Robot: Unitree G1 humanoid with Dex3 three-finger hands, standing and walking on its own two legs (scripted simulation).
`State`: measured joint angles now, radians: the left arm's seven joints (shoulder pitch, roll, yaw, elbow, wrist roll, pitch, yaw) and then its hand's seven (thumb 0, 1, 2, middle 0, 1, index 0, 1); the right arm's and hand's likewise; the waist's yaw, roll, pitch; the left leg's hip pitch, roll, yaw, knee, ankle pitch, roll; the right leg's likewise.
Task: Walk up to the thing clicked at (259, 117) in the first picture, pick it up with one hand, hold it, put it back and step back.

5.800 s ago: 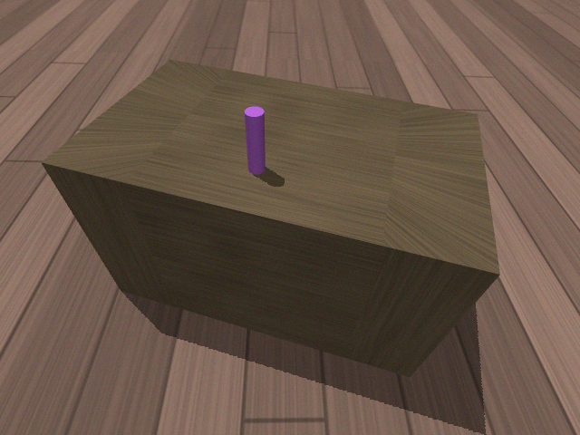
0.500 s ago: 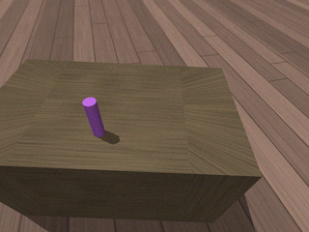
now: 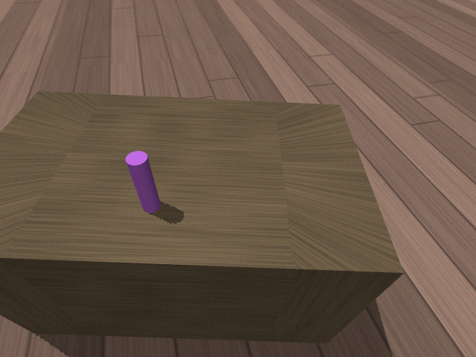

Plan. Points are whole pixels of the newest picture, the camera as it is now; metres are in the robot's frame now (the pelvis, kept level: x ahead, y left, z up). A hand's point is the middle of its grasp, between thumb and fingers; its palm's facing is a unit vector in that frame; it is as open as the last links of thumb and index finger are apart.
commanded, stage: stand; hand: left
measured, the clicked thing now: (144, 184) +0.51 +0.23 -0.05
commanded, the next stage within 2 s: rise first in 0.28 s
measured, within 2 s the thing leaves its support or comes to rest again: neither
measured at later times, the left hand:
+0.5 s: hand out of the picture +0.11 +0.25 -0.15, palm faces +0.07 -0.94 -0.33, open 8.3 cm
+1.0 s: hand (75, 337) +0.18 +0.27 -0.07, palm faces +0.23 -0.91 -0.35, open 16.9 cm
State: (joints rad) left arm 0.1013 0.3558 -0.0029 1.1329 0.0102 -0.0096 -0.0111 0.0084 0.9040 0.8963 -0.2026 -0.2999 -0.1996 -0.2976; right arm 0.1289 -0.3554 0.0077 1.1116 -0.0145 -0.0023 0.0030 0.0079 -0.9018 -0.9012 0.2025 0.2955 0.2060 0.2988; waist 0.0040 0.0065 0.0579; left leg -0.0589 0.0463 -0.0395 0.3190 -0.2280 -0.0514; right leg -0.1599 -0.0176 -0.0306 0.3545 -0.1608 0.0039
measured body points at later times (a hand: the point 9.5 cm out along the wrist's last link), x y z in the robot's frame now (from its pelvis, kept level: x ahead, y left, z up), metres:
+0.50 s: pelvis -0.01 +0.00 +0.00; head +0.03 +0.00 +0.44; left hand +0.11 +0.30 -0.12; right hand +0.10 -0.29 -0.13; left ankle -0.03 +0.15 -0.75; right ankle +0.02 -0.12 -0.75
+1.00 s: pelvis +0.01 +0.02 -0.01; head +0.03 +0.02 +0.44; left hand +0.17 +0.32 -0.04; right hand +0.16 -0.24 -0.10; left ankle -0.03 +0.15 -0.75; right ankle +0.02 -0.12 -0.75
